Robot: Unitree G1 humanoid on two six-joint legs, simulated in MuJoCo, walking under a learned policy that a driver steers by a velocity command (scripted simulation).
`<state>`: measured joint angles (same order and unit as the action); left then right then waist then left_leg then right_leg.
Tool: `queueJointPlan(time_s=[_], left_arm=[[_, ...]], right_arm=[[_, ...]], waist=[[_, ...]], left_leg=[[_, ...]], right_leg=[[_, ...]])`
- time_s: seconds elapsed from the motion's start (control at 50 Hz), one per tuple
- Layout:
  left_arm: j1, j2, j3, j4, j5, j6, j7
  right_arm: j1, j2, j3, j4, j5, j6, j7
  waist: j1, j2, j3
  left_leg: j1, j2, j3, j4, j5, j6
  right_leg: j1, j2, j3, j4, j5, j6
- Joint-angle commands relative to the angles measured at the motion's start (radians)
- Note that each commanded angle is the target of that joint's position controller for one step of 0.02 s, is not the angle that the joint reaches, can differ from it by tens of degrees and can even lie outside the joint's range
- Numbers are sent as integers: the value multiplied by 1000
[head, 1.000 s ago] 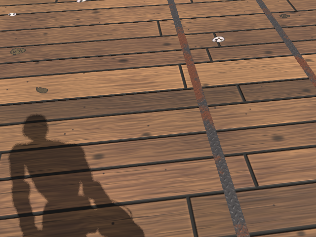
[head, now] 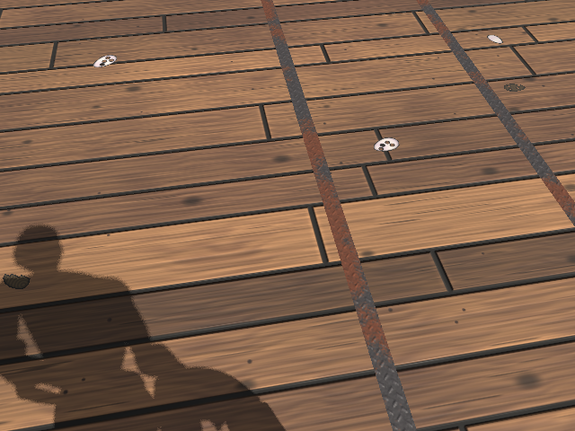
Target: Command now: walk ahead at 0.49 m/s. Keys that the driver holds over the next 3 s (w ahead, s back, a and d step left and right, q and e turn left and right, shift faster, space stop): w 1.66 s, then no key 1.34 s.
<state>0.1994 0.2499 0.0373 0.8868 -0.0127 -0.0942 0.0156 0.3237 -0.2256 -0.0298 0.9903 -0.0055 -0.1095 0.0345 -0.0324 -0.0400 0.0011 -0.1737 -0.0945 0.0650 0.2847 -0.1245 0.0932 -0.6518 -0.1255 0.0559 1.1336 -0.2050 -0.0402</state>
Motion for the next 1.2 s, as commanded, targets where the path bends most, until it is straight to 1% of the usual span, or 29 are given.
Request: queueJointPlan(time_s=[0.02, 0.1, 0.2, 0.24, 0.28, 0.3, 0.32, 0.34, 0.36, 0.38, 0.4, 0.44, 0.5, 0.64, 0.72, 0.78, 0.82, 0.84, 0.86, 0.88, 0.9, 0.92, 0.94, 0.96, 0.98, 1.02, 1.06, 1.12, 1.2], left_arm=[[33, 43, 12, -42, 12, 5, 6], [-126, 29, 6, -83, 4, -5, -5], [-251, 41, 2, -132, -10, -15, -35], [-233, 62, 8, -140, -10, -24, -46], [-70, 111, 36, -97, -7, -30, -46], [127, 175, 64, -43, -4, -33, -38], [281, 286, 92, -15, 14, -26, -35], [312, 237, 78, -5, 10, -22, -39], [234, 170, 55, -16, 6, -24, -40], [133, 132, 41, -42, 5, -22, -40], [59, 101, 30, -53, 9, -22, -46], [18, 65, 20, -47, 18, -26, -54], [72, 97, 30, -10, 18, -32, -47], [182, 126, 33, 39, 7, -14, -15], [248, 133, 38, 78, -1, -1, -10], [248, 144, 47, 92, -5, 13, -2], [216, 161, 53, 87, -5, 21, 0], [193, 158, 51, 82, -3, 27, -1], [184, 133, 40, 70, 5, 29, -1], [273, 47, 12, 49, 17, 17, -9], [309, -2, -5, 66, 5, -10, -17], [227, 102, 21, 49, -22, -31, -22], [137, 129, 27, 19, -36, -40, -21], [92, 122, 30, 11, -25, -38, -13], [91, 115, 40, 12, -11, -25, -6], [137, 65, 37, 23, -5, 3, -3], [113, 57, 40, 12, -1, 17, 1], [-3, 64, 45, -27, 9, 18, 2], [-136, 39, 35, -63, 4, 9, -12]], right_arm=[[-40, -133, -21, -56, 2, -17, -20], [39, -160, -26, -39, 17, -4, -34], [114, -169, -31, -5, 26, 17, -36], [106, -181, -37, -3, 27, 27, -39], [67, -182, -36, -13, 23, 38, -39], [56, -146, -21, -29, 11, 38, -39], [143, -46, 10, -49, 5, 20, -32], [156, -41, 16, -38, 17, -6, -27], [78, -147, -12, -58, 43, -23, -23], [5, -163, -16, -82, 50, -26, -24], [-34, -150, -19, -87, 36, -21, -30], [-7, -113, -25, -80, 22, 8, -37], [-19, -89, -28, -87, 17, 31, -41], [-281, -65, -23, -167, 15, 22, -29], [-390, -67, -17, -205, 24, 15, -11], [-415, -80, -19, -229, 27, 3, 7], [-338, -113, -34, -214, 26, -2, 11], [-221, -143, -53, -179, 24, -3, 7], [-36, -198, -79, -124, 22, -2, -1], [123, -298, -103, -96, -1, 2, -10], [143, -270, -91, -86, 10, 8, -7], [77, -204, -70, -94, 19, 5, -6], [-11, -164, -58, -116, 18, 5, -9], [-90, -135, -48, -127, 11, 3, -5], [-129, -104, -39, -131, 2, -2, -2], [-127, -95, -36, -114, -3, -6, 2], [-93, -125, -43, -93, -1, -10, -6], [-39, -148, -48, -72, 2, -4, -26], [19, -155, -45, -50, 11, 6, -38]], waist=[[47, 75, 54], [-11, 78, 54], [-49, 94, 82], [-25, 107, 70], [71, 113, -20], [148, 76, -151], [150, -137, -312], [149, -232, -384], [136, -156, -256], [105, -91, -158], [76, -22, -88], [22, -45, -42], [6, -27, -7], [73, -19, 50], [105, -19, 90], [90, -26, 92], [39, -51, 39], [-26, -52, -31], [-100, -25, -148], [-94, 168, -317], [-78, 323, -421], [-82, 241, -298], [-59, 179, -179], [-23, 95, -96], [13, 96, -60], [49, 119, -40], [57, 106, -8], [33, 85, 23], [-8, 94, 46]], left_leg=[[-96, 284, -216, -203, 67, 172], [-13, 266, -165, -186, 83, 126], [144, 325, -180, -115, 58, 112], [189, 350, -194, -62, 104, 97], [177, 307, -151, 126, 372, 63], [60, 246, -97, 373, 391, 30], [-347, 98, -8, 784, 77, -48], [-531, 37, -136, 977, -419, -51], [-619, 104, -187, 1061, -375, -27], [-614, 161, -155, 1040, -280, -15], [-573, 198, -137, 977, -201, -19], [-462, 238, -137, 883, -120, -29], [-486, 241, -120, 807, -42, -52], [-531, 208, -83, 411, 234, -73], [-551, 188, -74, 297, 209, -59], [-531, 176, -72, 248, 117, -28], [-377, 132, -35, 228, 53, 0], [-209, 94, -3, 213, 53, 21], [66, 122, -39, 236, 81, 58], [478, 383, -418, 230, 23, 188], [611, 505, -801, 48, -102, 277], [512, 468, -720, 20, -166, 223], [359, 435, -565, 4, -125, 181], [194, 394, -451, -32, -39, 158], [89, 355, -374, -64, 14, 137], [-10, 322, -301, -120, 53, 140], [-36, 316, -250, -154, 110, 153], [12, 312, -210, -172, 166, 146], [47, 278, -140, -178, 160, 108]], right_leg=[[-28, -43, 4, -145, 155, 27], [2, 2, -34, -426, 305, 35], [0, 32, -43, -576, 224, 18], [51, 47, -51, -618, 145, -11], [285, 103, -97, -660, 105, -50], [561, 52, -39, -638, 131, -97], [983, -203, 357, -664, 41, -238], [1064, -286, 675, -820, -54, -290], [955, -257, 571, -836, -81, -240], [806, -221, 419, -852, -14, -207], [665, -175, 314, -893, 63, -191], [520, -109, 192, -957, 136, -169], [487, -89, 104, -995, 277, -188], [554, -65, 11, -1029, 266, -156], [666, -105, 11, -1001, 245, -154], [745, -144, 18, -940, 312, -139], [753, -139, 5, -849, 527, -119], [727, -103, -27, -714, 683, -100], [604, -46, -66, -490, 657, -68], [235, 79, -111, -89, 278, -5], [8, 196, -1, 149, -349, 18], [-95, 128, 74, 241, -332, -6], [-116, 73, 41, 225, -245, -21], [-73, 25, 16, 156, -155, -20], [-11, -8, 20, 90, -103, -20], [71, -26, 15, 31, -60, -14], [39, -34, 6, -31, -6, 2], [-63, -37, 1, -191, 141, 27], [-38, -2, -33, -423, 310, 30]])
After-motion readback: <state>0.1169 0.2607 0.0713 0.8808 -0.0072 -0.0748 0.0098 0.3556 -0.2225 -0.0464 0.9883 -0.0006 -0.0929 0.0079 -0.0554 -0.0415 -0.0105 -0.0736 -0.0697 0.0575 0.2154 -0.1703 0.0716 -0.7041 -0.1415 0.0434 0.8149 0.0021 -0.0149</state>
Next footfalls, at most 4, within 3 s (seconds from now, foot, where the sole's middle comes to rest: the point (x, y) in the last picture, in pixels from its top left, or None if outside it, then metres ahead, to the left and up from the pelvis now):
0.30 right None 0.34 -0.17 -0.78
0.86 left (259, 379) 0.65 0.07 -0.78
1.42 right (341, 272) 0.96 -0.16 -0.78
1.92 left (262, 211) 1.20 0.07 -0.78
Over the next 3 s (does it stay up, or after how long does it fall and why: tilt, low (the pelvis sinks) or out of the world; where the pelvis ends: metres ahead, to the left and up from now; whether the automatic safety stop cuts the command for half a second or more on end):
stays up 1.13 -0.05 -0.01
